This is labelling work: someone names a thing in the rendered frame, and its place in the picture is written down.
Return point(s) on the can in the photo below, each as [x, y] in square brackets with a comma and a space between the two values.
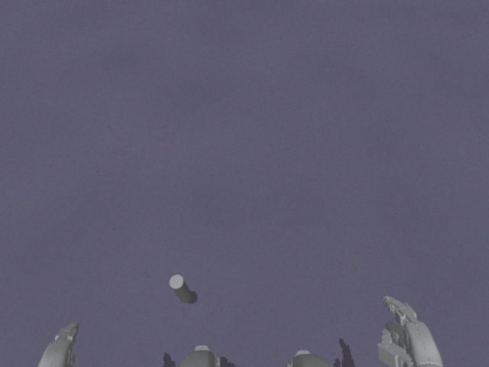
[180, 288]

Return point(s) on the left robot hand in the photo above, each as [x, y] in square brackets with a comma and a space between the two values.
[59, 353]

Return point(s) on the right robot hand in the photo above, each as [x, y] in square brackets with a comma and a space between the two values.
[416, 344]

